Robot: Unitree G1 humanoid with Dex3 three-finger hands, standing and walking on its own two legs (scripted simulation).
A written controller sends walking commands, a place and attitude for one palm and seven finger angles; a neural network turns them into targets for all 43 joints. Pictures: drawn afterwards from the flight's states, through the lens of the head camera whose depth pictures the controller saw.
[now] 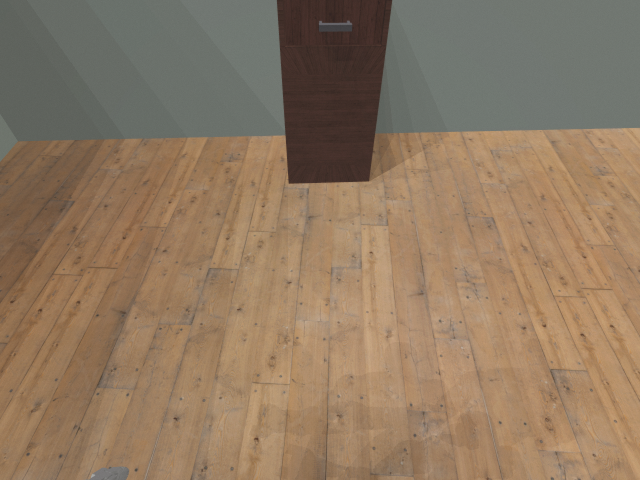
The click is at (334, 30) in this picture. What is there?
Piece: drawer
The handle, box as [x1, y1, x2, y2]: [319, 21, 351, 31]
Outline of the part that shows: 319,21 319,31 351,30 351,23 349,21 347,21 346,23 322,23 321,21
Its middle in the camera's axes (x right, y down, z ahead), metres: +0.05 -0.78 +1.41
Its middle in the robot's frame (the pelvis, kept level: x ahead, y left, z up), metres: +1.58 +0.03 -0.02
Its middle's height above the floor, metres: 0.75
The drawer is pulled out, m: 0.00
